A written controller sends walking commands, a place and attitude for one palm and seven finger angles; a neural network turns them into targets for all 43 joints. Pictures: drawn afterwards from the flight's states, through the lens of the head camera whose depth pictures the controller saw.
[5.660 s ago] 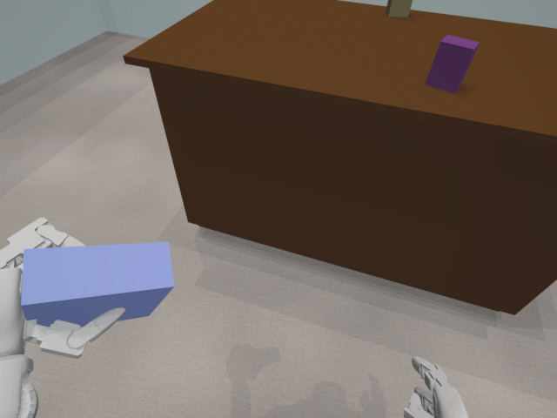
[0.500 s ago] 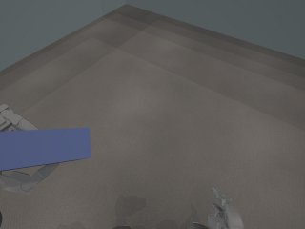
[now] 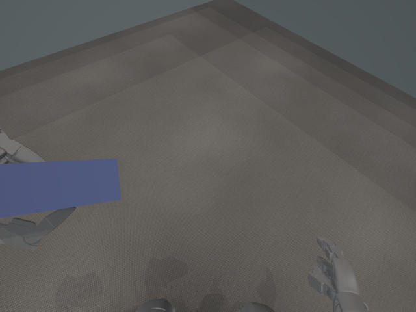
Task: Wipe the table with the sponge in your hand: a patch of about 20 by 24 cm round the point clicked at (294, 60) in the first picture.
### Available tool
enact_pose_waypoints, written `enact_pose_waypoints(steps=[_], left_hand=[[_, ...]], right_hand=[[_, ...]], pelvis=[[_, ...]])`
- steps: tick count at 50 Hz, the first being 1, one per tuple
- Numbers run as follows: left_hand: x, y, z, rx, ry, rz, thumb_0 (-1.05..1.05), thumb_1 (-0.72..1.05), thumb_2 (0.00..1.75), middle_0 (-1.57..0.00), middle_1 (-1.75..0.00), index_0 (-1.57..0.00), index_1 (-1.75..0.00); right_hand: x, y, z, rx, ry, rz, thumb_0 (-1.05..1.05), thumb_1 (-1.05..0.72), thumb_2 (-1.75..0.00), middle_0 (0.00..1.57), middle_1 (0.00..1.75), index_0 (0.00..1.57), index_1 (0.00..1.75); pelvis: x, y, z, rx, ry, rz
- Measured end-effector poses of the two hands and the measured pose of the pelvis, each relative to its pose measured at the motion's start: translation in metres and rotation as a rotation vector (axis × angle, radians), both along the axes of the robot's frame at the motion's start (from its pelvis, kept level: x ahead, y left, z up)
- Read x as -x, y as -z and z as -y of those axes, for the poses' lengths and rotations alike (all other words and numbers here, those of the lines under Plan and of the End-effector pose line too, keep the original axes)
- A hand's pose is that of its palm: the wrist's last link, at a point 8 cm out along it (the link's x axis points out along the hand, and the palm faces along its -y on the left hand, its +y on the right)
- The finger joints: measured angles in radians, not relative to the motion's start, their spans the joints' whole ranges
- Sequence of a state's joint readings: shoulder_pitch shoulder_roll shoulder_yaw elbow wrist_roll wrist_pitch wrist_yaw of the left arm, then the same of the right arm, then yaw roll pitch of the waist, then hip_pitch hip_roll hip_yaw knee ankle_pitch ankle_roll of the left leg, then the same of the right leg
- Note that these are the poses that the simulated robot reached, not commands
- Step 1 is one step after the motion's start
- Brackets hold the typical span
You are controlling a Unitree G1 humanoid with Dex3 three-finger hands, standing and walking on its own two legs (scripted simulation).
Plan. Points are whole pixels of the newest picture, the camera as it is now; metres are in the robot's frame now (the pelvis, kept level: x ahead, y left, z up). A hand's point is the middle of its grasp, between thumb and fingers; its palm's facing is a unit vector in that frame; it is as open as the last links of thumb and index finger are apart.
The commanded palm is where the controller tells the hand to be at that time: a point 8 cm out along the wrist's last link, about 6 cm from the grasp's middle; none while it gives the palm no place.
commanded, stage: turn to face it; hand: left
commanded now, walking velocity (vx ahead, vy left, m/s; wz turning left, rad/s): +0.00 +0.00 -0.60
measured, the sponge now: (70, 187) +0.24 +0.21 +0.17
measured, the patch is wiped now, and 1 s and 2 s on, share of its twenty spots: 0.00 0.00 0.00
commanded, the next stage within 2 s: none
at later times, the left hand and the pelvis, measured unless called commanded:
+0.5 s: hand (148, 189) +0.24 +0.11 +0.19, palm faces +0.12 -0.86 -0.49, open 9.2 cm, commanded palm +0.19 +0.17 +0.19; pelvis -0.03 -0.06 +0.01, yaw -15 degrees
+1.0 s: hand (214, 222) +0.21 +0.02 +0.18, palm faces -0.10 -0.87 -0.48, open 9.2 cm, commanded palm +0.17 +0.09 +0.19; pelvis -0.12 -0.06 +0.00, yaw -34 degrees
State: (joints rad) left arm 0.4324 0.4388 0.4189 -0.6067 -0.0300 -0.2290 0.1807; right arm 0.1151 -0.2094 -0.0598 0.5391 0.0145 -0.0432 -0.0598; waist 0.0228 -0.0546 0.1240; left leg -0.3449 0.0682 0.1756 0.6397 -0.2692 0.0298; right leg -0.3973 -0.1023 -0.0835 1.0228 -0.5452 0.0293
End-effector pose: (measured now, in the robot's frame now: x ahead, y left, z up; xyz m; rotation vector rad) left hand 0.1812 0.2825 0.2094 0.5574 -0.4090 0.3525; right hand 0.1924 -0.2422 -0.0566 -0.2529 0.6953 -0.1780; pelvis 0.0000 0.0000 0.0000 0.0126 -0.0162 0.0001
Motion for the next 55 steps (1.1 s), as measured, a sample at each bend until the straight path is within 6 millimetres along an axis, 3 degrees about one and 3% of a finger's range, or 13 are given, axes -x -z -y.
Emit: enact_pose_waypoints(steps=[3,6,10,14,17,24,29,34,42,48,52,55], left_hand=[[-0.002,0.001,0.002,0.040,-0.023,-0.021,0.00,-0.42,1.02,-0.84,-1.36,-0.84,-1.36],[-0.001,-0.002,0.018,0.065,-0.006,-0.039,0.00,-0.42,1.02,-0.84,-1.36,-0.84,-1.36],[-0.005,-0.002,0.045,0.041,0.027,-0.073,0.00,-0.42,1.02,-0.84,-1.36,-0.84,-1.36],[-0.015,0.007,0.075,0.008,0.060,-0.097,0.00,-0.42,1.02,-0.84,-1.36,-0.84,-1.36],[-0.024,0.013,0.094,0.044,0.103,-0.138,0.00,-0.42,1.02,-0.84,-1.36,-0.84,-1.36],[-0.030,0.003,0.127,-0.001,0.260,-0.164,0.00,-0.42,1.02,-0.84,-1.36,-0.84,-1.36],[-0.028,-0.003,0.128,-0.017,0.310,-0.129,0.00,-0.42,1.02,-0.84,-1.36,-0.84,-1.36],[-0.021,0.006,0.124,0.037,0.349,-0.106,0.00,-0.42,1.02,-0.84,-1.36,-0.84,-1.36],[-0.014,0.008,0.135,0.044,0.413,-0.101,0.00,-0.42,1.02,-0.84,-1.36,-0.84,-1.36],[-0.015,0.008,0.184,0.009,0.503,-0.132,0.00,-0.42,1.02,-0.84,-1.36,-0.84,-1.36],[-0.009,0.013,0.229,-0.054,0.597,-0.128,0.00,-0.42,1.02,-0.84,-1.36,-0.84,-1.36],[0.000,0.016,0.252,-0.071,0.670,-0.173,0.00,-0.42,1.02,-0.84,-1.36,-0.84,-1.36]], right_hand=[[0.000,-0.001,-0.022,-0.075,-0.050,0.006,0.01,-0.91,-0.90,0.19,0.30,0.20,0.30],[0.005,0.001,-0.036,-0.144,-0.087,0.023,0.01,-0.91,-0.90,0.20,0.30,0.20,0.30],[0.018,0.012,-0.035,-0.214,-0.095,0.035,0.01,-0.90,-0.90,0.20,0.30,0.21,0.30],[0.035,0.035,-0.006,-0.234,-0.056,0.014,0.01,-0.90,-0.90,0.20,0.30,0.21,0.30],[0.059,0.040,0.026,-0.199,0.022,-0.042,0.01,-0.90,-0.90,0.20,0.30,0.21,0.30],[0.125,0.021,0.093,-0.085,0.241,-0.098,0.01,-0.91,-0.90,0.20,0.30,0.20,0.30],[0.167,0.006,0.115,-0.025,0.332,-0.116,0.01,-0.91,-0.90,0.19,0.30,0.20,0.30],[0.194,-0.002,0.108,0.002,0.361,-0.116,0.01,-0.91,-0.90,0.19,0.30,0.20,0.29],[0.223,0.005,0.061,-0.109,0.404,-0.051,0.01,-0.91,-0.90,0.19,0.30,0.20,0.30],[0.255,0.025,0.042,-0.235,0.424,-0.040,0.01,-0.91,-0.90,0.20,0.30,0.21,0.30],[0.292,0.046,0.057,-0.266,0.475,-0.053,0.01,-0.90,-0.90,0.20,0.30,0.21,0.30],[0.328,0.049,0.076,-0.245,0.564,-0.110,0.01,-0.90,-0.90,0.20,0.30,0.21,0.30]], pelvis=[[-0.001,-0.007,0.005,0.015,0.015,0.002],[0.000,-0.011,0.012,0.026,0.045,0.000],[0.004,-0.008,0.027,0.022,0.090,0.001],[0.012,0.004,0.045,0.019,0.125,0.010],[0.019,0.001,0.051,-0.006,0.169,0.006],[0.032,-0.010,0.057,-0.026,0.252,-0.018],[0.044,-0.012,0.054,-0.030,0.309,-0.037],[0.058,-0.009,0.043,-0.023,0.362,-0.047],[0.082,-0.011,0.034,0.017,0.473,-0.006],[0.105,-0.010,0.047,0.043,0.570,-0.013],[0.128,0.002,0.060,0.053,0.602,-0.014],[0.141,0.000,0.060,0.021,0.648,-0.013]])
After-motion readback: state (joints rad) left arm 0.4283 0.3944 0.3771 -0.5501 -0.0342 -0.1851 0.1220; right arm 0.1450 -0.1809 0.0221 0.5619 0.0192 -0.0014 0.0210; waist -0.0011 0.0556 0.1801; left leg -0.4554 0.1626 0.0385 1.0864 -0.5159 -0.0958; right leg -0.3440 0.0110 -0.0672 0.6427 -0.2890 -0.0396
